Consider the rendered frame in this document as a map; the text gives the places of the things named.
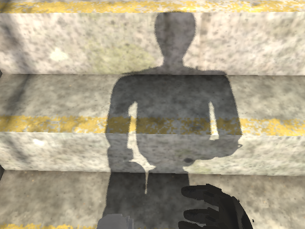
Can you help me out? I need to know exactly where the right robot hand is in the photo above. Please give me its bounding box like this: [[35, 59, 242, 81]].
[[178, 183, 254, 229]]

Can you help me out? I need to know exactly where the robot left thigh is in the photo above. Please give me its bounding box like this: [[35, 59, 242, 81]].
[[96, 214, 134, 229]]

